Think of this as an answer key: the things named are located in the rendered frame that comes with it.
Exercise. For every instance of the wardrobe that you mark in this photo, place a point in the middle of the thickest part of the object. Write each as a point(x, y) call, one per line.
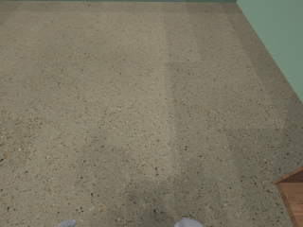
point(290, 187)

